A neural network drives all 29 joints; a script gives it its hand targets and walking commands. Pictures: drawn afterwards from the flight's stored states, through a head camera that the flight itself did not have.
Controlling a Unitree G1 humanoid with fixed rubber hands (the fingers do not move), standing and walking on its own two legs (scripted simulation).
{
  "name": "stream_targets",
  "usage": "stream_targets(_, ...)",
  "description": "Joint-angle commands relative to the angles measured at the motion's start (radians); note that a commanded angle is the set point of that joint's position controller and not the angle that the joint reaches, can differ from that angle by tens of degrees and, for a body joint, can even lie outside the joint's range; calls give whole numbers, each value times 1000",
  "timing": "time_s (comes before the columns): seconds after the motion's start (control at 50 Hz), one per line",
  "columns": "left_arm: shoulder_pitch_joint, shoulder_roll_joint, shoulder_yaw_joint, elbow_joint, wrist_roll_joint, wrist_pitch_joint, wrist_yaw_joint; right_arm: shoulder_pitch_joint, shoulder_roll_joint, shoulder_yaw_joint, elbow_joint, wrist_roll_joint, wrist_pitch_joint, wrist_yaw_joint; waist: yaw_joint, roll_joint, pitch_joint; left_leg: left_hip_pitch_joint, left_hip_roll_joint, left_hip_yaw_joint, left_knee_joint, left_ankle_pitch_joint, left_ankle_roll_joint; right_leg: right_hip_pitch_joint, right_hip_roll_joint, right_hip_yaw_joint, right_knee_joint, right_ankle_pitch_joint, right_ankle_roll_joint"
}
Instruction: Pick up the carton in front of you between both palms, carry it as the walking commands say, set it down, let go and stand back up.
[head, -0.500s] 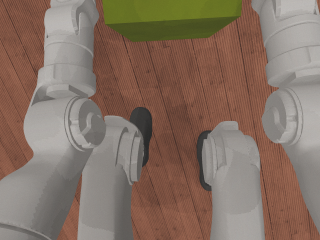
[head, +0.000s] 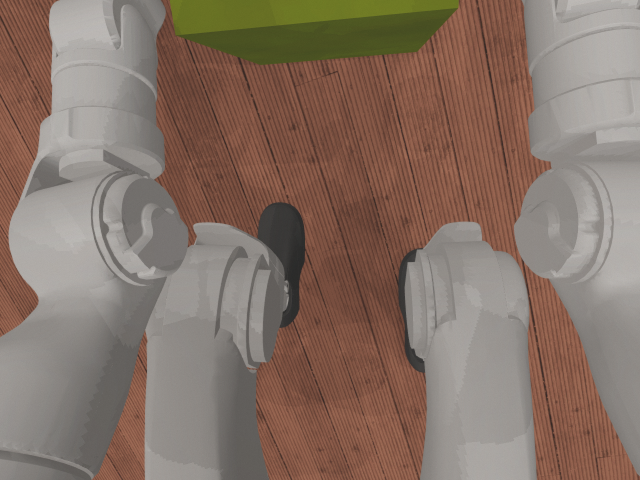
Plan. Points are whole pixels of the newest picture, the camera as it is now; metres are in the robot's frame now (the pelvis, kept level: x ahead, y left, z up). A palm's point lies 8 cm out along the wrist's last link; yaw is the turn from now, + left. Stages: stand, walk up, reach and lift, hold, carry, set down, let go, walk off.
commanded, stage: set down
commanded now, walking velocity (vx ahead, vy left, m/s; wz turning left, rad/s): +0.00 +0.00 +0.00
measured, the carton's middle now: out of the picture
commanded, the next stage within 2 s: let go in 1.52 s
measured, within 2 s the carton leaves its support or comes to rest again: neither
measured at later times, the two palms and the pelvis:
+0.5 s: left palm out of the picture +0.55 +0.21 -0.18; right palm out of the picture +0.60 -0.17 -0.17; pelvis +0.00 +0.00 +0.00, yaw -1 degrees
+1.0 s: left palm out of the picture +0.56 +0.21 -0.01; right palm out of the picture +0.61 -0.17 -0.01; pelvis +0.00 +0.00 +0.10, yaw -1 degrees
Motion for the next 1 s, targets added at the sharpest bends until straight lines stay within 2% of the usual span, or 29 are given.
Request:
stream_targets(0.0,-292,-727,-217,70,-34,32,-177,-223,618,198,83,16,30,156,-30,-151,-695,485,-72,41,-28,120,45,202,-14,30,-306,217,-25)
stream_targets(0.1,-274,-669,-180,91,-16,21,-164,-229,563,182,92,-2,25,144,-19,-156,-684,487,-65,52,-15,117,36,256,-20,44,-301,232,-19)
stream_targets(0.16,-240,-530,-128,104,-1,-4,-128,-236,419,164,83,-5,8,110,-8,-160,-714,521,-51,66,-8,131,21,312,-30,45,-296,252,-4)
stream_targets(0.18,-214,-440,-99,111,6,-18,-106,-230,328,154,80,-4,-2,88,-4,-160,-733,541,-42,71,-8,141,15,336,-36,44,-295,261,5)
stream_targets(0.2,-165,-280,-54,115,18,-39,-67,-212,165,129,75,-5,-17,50,6,-156,-756,571,-32,75,-9,155,7,356,-45,42,-293,270,16)
stream_targets(0.24,-116,40,-25,91,4,-95,25,-219,-176,119,24,30,-61,-50,17,-157,-830,612,-20,81,-9,215,-3,394,-56,35,-294,323,37)
stream_targets(0.28,-202,142,-71,80,-72,-133,76,-323,-274,151,-19,118,-91,-108,34,-171,-945,631,-16,73,-3,304,5,404,-59,38,-287,401,50)
stream_targets(0.32,-259,185,-110,72,-129,-158,103,-390,-296,215,-14,205,-110,-127,63,-190,-1027,660,-6,59,3,382,17,385,-66,45,-272,458,54)
stream_targets(0.42,-309,220,-199,38,-207,-174,116,-431,-297,353,41,374,-125,-108,124,-188,-1181,759,11,47,-5,479,37,374,-82,54,-252,482,48)
stream_targets(0.48,-308,226,-231,2,-235,-160,122,-413,-318,375,76,406,-118,-101,124,-164,-1278,884,12,42,-21,505,40,350,-81,30,-260,447,44)
stream_targets(0.54,-305,222,-249,-60,-255,-137,132,-399,-357,358,66,395,-107,-106,102,-137,-1417,1051,0,38,-38,542,40,332,-72,-4,-286,415,36)
stream_targets(0.6,-294,214,-262,-143,-269,-103,149,-412,-390,327,-10,374,-85,-119,79,-127,-1566,1162,-16,49,-71,545,43,373,-54,-30,-328,397,27)
stream_targets(0.64,-279,205,-266,-179,-271,-71,161,-415,-399,303,-51,360,-61,-128,69,-136,-1610,1149,-26,63,-110,510,44,425,-44,-36,-362,389,22)
stream_targets(0.68,-256,183,-261,-174,-260,-43,165,-397,-389,275,-43,337,-37,-130,60,-147,-1558,1071,-31,73,-155,446,43,436,-41,-31,-404,359,17)
stream_targets(0.74,-214,145,-231,-137,-221,-27,159,-350,-349,236,10,297,-23,-119,63,-151,-1428,937,-30,82,-220,368,37,406,-41,-20,-465,322,14)
stream_targets(0.82,-168,121,-181,-132,-158,-31,146,-297,-310,196,43,250,-27,-99,77,-154,-1370,856,-30,85,-294,348,31,405,-38,-11,-534,340,21)
stream_targets(0.9,-144,120,-146,-165,-122,-33,137,-275,-298,168,24,223,-24,-87,84,-167,-1411,844,-32,88,-367,356,28,466,-32,-8,-598,376,28)
stream_targets(0.98,-128,128,-142,-222,-122,-19,131,-268,-303,157,-32,217,-11,-80,83,-182,-1513,892,-39,92,-437,391,28,567,-25,-12,-657,433,33)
